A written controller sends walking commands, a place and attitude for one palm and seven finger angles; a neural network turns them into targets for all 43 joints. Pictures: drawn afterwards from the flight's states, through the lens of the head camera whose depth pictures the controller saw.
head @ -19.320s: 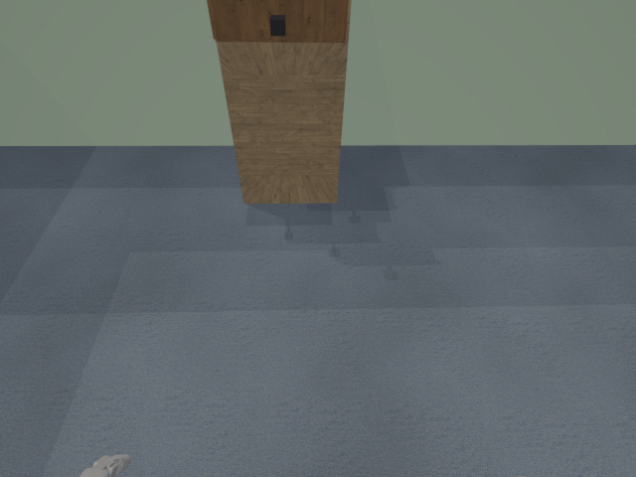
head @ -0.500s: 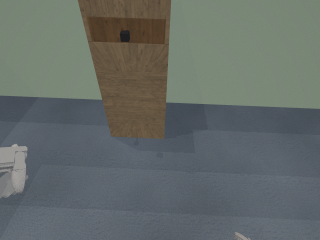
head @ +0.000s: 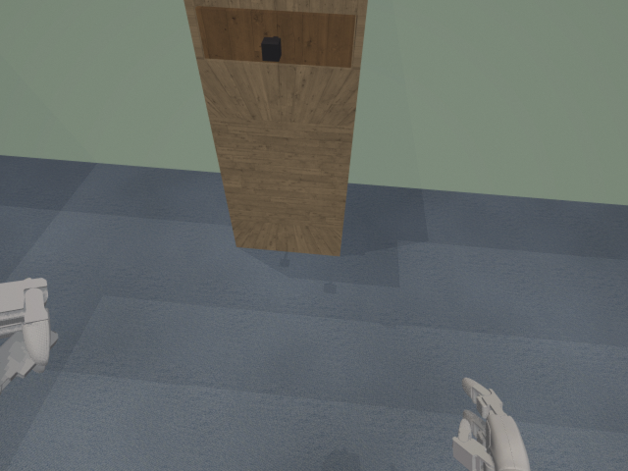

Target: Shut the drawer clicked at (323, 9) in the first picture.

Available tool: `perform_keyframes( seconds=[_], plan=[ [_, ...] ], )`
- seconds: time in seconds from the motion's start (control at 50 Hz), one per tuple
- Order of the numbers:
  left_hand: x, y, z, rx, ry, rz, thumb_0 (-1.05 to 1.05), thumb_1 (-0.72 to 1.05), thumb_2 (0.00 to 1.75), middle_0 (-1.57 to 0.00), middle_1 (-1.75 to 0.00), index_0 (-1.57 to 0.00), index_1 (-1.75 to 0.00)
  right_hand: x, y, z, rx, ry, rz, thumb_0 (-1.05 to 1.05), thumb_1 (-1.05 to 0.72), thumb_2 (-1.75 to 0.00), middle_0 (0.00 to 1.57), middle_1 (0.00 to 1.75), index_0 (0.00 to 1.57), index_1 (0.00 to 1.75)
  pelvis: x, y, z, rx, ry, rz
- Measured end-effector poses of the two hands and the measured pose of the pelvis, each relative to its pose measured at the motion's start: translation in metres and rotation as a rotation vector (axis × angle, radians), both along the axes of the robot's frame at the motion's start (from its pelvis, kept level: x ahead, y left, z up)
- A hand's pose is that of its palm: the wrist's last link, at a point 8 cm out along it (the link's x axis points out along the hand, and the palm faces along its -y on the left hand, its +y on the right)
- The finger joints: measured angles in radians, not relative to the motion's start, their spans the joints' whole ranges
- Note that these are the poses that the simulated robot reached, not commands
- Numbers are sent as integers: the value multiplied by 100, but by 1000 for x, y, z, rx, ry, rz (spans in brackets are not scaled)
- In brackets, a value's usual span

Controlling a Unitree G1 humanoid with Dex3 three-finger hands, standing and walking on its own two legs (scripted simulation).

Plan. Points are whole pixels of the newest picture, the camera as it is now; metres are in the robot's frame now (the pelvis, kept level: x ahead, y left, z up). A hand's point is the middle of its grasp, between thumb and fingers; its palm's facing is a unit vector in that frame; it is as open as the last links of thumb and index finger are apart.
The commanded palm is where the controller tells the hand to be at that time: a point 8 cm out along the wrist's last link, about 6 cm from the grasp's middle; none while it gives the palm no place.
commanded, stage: stop stepping back and stand still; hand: left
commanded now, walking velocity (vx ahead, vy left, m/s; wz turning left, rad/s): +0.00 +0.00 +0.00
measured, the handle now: (273, 45) +1.01 +0.16 +0.09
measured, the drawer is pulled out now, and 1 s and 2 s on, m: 0.00 0.00 0.00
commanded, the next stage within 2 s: let the arm hang, fingers relaxed in 0.76 s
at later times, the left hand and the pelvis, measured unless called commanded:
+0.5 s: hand (32, 353) +0.18 +0.26 +0.16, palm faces +0.34 -0.83 -0.45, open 3.3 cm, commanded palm +0.12 +0.30 +0.18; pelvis -0.01 +0.03 +0.01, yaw -1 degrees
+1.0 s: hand (97, 438) +0.16 +0.27 -0.03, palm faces +0.07 -0.89 -0.45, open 3.1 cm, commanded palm none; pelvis -0.03 +0.03 +0.00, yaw +0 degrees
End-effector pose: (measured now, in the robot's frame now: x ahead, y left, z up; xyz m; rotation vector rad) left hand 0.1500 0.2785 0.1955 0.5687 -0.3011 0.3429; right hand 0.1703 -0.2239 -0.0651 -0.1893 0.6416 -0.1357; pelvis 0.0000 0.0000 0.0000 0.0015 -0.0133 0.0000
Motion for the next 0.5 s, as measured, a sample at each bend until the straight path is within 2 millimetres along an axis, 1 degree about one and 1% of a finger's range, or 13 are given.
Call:
perform_keyframes(
  seconds=[0.1, 0.2, 0.32, 0.5],
  plan=[
    [4, 1, -12, -55, 61, -9, 2, 89, 90, -140, -160, -141, -159, -9, 17, -11, 26, 70, 10, 1, -90, -89, 20, 30, 21, 30, 3, 8, 2, -3, 3, -3],
    [6, 9, -16, -58, 94, -17, 2, 89, 90, -140, -159, -141, -159, -20, 24, -14, 18, 120, 0, 1, -90, -89, 20, 30, 21, 30, 3, 15, 4, -3, 4, -8],
    [5, 18, -11, -43, 82, -20, 2, 89, 90, -140, -159, -141, -159, -26, 24, -11, 2, 125, -16, 1, -90, -89, 20, 30, 21, 30, -2, 21, 5, -9, 4, -11],
    [-6, 22, -17, -71, 89, -20, 2, 89, 90, -140, -159, -141, -159, -28, 20, -1, -25, 86, -30, 1, -90, -89, 20, 30, 21, 30, -10, 26, 6, -12, 1, -14]
  ],
)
